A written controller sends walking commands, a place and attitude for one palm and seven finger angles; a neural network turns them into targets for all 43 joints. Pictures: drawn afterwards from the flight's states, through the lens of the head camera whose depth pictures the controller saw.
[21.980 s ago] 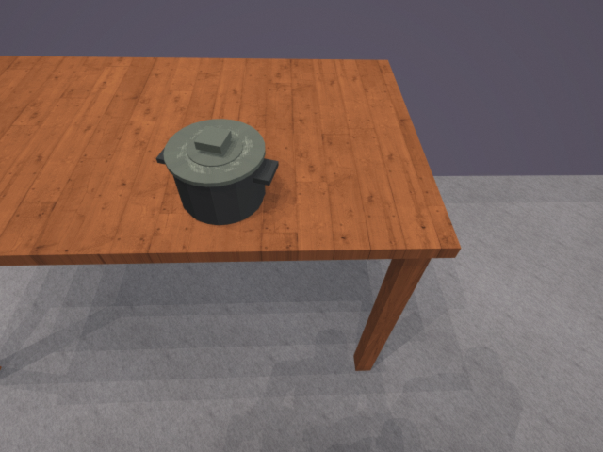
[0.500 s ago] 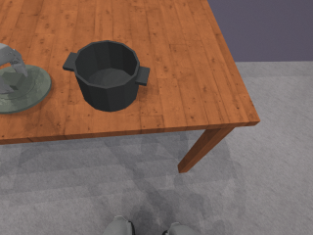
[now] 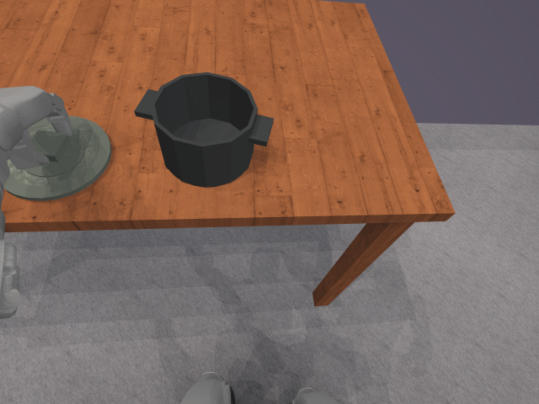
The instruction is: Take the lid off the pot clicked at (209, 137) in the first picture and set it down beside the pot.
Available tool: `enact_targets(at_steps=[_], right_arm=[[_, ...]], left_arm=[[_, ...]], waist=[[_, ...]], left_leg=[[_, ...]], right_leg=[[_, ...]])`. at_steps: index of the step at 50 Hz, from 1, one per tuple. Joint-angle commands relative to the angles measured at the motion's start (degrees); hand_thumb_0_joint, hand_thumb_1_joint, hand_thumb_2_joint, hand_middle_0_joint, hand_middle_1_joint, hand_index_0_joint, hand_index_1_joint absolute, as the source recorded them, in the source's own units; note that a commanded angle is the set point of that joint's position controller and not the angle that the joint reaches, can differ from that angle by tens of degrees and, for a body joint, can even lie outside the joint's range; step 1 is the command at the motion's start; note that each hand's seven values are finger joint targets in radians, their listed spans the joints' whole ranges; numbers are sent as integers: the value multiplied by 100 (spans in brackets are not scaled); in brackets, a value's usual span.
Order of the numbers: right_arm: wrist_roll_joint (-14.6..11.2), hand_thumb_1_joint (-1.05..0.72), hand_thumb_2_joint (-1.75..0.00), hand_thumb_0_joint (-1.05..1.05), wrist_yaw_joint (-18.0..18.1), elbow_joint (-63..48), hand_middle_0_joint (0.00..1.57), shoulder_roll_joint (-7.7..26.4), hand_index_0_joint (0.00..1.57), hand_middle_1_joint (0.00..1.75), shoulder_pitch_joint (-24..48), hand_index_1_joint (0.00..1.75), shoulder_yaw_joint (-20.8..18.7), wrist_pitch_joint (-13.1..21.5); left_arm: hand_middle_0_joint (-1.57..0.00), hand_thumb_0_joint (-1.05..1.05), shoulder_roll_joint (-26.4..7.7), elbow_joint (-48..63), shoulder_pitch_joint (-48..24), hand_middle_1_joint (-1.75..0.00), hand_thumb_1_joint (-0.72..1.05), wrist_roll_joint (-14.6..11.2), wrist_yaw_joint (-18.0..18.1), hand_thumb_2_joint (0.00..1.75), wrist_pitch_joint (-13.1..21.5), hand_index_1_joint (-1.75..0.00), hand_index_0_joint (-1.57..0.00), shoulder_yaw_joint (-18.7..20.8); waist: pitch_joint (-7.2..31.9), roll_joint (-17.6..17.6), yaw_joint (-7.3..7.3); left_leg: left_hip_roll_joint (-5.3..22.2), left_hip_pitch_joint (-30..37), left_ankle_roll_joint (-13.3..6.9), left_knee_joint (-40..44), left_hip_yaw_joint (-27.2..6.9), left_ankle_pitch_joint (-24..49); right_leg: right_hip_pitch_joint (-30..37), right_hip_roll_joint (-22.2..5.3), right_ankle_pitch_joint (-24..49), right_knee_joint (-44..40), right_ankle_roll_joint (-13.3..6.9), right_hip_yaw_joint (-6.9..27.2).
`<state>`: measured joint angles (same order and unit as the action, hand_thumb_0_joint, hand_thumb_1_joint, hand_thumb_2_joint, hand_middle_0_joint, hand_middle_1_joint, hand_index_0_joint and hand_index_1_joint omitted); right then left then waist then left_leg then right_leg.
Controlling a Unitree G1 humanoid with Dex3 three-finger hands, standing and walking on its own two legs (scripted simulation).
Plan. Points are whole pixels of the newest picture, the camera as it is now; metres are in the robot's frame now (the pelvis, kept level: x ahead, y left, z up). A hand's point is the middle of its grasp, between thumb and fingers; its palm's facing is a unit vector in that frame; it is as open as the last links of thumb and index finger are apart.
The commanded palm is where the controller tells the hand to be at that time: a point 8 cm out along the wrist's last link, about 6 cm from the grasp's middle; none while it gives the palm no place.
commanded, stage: open the fingers wide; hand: left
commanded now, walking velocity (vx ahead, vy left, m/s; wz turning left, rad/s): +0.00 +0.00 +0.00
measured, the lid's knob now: (48, 145) +0.50 +0.32 +0.04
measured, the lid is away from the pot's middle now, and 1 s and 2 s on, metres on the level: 0.24 0.24 0.24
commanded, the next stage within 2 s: raise the empty hand in 0.60 s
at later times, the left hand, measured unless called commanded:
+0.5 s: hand (34, 141) +0.49 +0.32 +0.07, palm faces -0.45 -0.11 -0.89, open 10.8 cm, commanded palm +0.52 +0.31 +0.13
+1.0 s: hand (27, 124) +0.49 +0.31 +0.10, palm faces -0.40 -0.09 -0.91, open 11.0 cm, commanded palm +0.51 +0.30 +0.16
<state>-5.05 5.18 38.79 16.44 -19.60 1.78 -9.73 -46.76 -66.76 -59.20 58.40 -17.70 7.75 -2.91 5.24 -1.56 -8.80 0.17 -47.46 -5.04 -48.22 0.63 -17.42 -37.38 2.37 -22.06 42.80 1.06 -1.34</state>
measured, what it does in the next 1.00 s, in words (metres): stands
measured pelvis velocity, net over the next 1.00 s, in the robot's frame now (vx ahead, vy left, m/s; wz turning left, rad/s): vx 0.01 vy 0.00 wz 0.00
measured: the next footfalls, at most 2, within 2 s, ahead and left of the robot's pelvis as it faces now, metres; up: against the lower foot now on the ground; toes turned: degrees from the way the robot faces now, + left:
none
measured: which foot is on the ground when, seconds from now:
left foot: down 0.00-1.00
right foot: down 0.00-1.00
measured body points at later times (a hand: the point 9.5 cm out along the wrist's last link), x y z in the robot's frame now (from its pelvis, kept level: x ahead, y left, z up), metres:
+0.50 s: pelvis +0.01 +0.00 +0.00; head +0.11 +0.03 +0.43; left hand +0.50 +0.32 +0.12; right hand -0.01 -0.28 -0.11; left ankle +0.05 +0.06 -0.70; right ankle -0.02 -0.15 -0.70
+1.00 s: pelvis +0.01 +0.00 +0.00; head +0.10 +0.02 +0.44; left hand +0.50 +0.31 +0.15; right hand +0.02 -0.28 -0.11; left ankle +0.05 +0.06 -0.70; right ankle -0.02 -0.15 -0.70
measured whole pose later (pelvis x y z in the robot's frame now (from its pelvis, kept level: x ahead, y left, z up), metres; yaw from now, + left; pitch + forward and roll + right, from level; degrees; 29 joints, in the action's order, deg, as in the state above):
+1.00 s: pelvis +0.01 +0.00 +0.00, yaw +0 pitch +16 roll -4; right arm -5.6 4.7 38.5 16.1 -19.9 1.6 -11.0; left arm -46.9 -65.6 -60.6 58.4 -18.5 5.4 -3.5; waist 5.9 -2.1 -8.6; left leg 0.2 -45.5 -4.7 -46.8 1.0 -17.7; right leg -35.7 2.4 -22.2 41.5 0.8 -0.8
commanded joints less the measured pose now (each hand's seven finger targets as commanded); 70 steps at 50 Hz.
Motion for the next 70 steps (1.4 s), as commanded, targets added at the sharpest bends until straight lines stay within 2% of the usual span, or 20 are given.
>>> enact_targets(at_steps=[1,4,7,11,12,15,17,20,24,27,31,34,39,41,45,52,55,58,66,70], right_arm=[[31,-90,-90,0,122,-215,20,1169,20,30,-779,30,-364,120],[48,-90,-90,0,95,-153,20,1175,20,30,-855,30,-418,117],[76,-90,-90,0,128,-177,20,1179,20,30,-897,30,-425,104],[45,-90,-90,0,148,-162,20,1162,20,30,-911,30,-391,124],[63,-90,-90,0,148,-122,20,1184,20,30,-938,30,-421,90],[49,-90,-90,0,108,-102,20,1171,20,30,-943,30,-411,79],[73,-90,-90,0,116,-132,20,1182,20,30,-951,30,-419,58],[48,-90,-90,0,120,-142,20,1151,20,30,-958,30,-415,36],[46,-90,-90,0,127,-165,20,1159,20,30,-965,30,-413,20],[78,-90,-90,0,113,-137,20,1142,20,30,-961,30,-458,-6],[62,-90,-90,0,75,-176,20,1102,20,30,-956,30,-443,-6],[52,-90,-90,0,52,-149,20,1155,20,30,-944,30,-443,-65],[91,-90,-90,0,43,-220,20,1097,20,30,-908,30,-506,-61],[60,-90,-90,0,62,-248,20,1074,20,30,-883,30,-460,-45],[-2,-90,-90,0,18,-209,20,1150,20,30,-805,30,-417,-88],[16,-90,-90,0,69,-296,20,1098,20,30,-742,30,-446,-18],[-49,-90,-90,0,92,-287,20,1111,20,30,-697,30,-405,-19],[-52,-90,-90,0,80,-251,20,1130,20,30,-674,30,-389,8],[-67,-90,-90,0,99,-347,20,1079,20,30,-550,30,-402,42],[-89,-90,-90,0,81,-292,20,1112,20,30,-558,30,-398,5]], left_arm=[[-55,0,-1618,1109,-2634,-96,22,-57,138,76,38,-93,-50,336],[-51,0,-1351,976,-2700,-93,17,-13,109,74,-15,-91,-47,112],[-47,0,-1881,1306,-2830,-91,11,-11,95,72,81,-89,-44,519],[-41,0,-1737,1210,-2686,-88,5,-90,65,69,118,-87,-39,451],[-40,0,-2060,1252,-2742,-87,3,-19,102,68,105,-87,-38,663],[-35,0,-1587,855,-2613,-85,-2,5,88,66,11,-85,-35,283],[-35,0,-2106,1301,-2736,-85,-2,25,98,66,82,-85,-35,676],[-36,0,-1813,885,-2497,-85,-2,28,63,67,27,-85,-36,469],[-36,0,-2025,1045,-2529,-84,-2,15,37,67,78,-84,-36,619],[-36,0,-2005,1560,-2804,-85,-2,22,46,67,155,-85,-36,631],[-35,0,-1635,1324,-2378,-85,-2,-90,19,66,163,-85,-35,527],[-36,0,-1691,969,-2454,-85,-2,-38,62,67,32,-85,-36,450],[-36,0,-1864,1984,-2941,-84,-2,-5,156,67,105,-84,-36,626],[-36,0,-1864,1859,-2701,-84,-2,-119,130,67,120,-84,-36,716],[-36,0,-1565,904,-2587,-84,-2,-80,164,67,-235,-84,-36,305],[-36,0,-1766,1719,-3103,-84,-2,-104,-72,67,-202,-84,-36,423],[-36,0,-1677,1141,-2759,-84,-2,-169,-172,67,-260,-84,-36,346],[-36,0,-1601,1140,-2850,-84,-2,-132,-188,67,-273,-84,-36,221],[-36,0,-1636,1875,-3206,-84,-2,-275,-338,67,-212,-84,-36,248],[-36,0,-1771,1289,-2981,-84,-2,-204,-355,67,-326,-84,-36,306]], waist=[[2094,-888,1],[2011,-975,-87],[2558,-1044,-2],[2451,-871,-4],[2597,-957,15],[2083,-874,-92],[2570,-1132,60],[2315,-812,-75],[2391,-864,-18],[2832,-1361,44],[2542,-1078,51],[2188,-823,-55],[3105,-1397,56],[3027,-1247,102],[1940,-649,-41],[2822,-1020,55],[2124,-568,7],[1852,-788,60],[2542,-920,136],[2054,-563,78]], left_leg=[[68,3497,111,534,-598,1094],[105,3608,136,512,-672,1015],[94,3794,132,420,-635,1417],[52,3578,100,374,-551,1601],[82,3647,118,353,-542,1669],[69,3412,123,386,-554,1391],[87,3683,142,356,-536,1791],[30,3393,95,275,-456,1664],[48,3468,105,308,-488,1753],[131,4079,193,301,-584,2383],[106,3998,173,272,-569,2650],[75,3545,130,344,-537,1886],[134,4477,221,305,-642,2699],[123,4443,226,304,-612,3008],[52,3455,132,593,-514,1418],[61,4236,124,576,-505,2118],[-4,3669,74,682,-440,1615],[32,3689,101,820,-492,1384],[-7,4117,54,804,-367,2076],[-42,3760,37,878,-340,1646]], right_leg=[[-1148,301,528,-582,-359,-243],[-1432,320,452,-588,-357,-247],[-1166,322,628,-542,-342,-194],[-1079,335,809,-505,-336,-231],[-1023,332,862,-506,-328,-186],[-1287,354,686,-550,-341,-238],[-1058,348,835,-506,-345,-194],[-1077,368,917,-532,-319,-199],[-1031,369,931,-519,-330,-214],[-1185,371,948,-502,-333,-206],[-1230,399,1016,-499,-345,-275],[-1224,378,861,-550,-331,-237],[-1102,378,1067,-579,-343,-213],[-990,389,1168,-565,-336,-248],[-969,357,768,-713,-335,-241],[-551,342,1093,-795,-323,-171],[-474,335,1036,-878,-317,-199],[-641,313,789,-927,-356,-212],[-115,287,1306,-987,-338,-163],[-62,299,1222,-1103,-318,-157]])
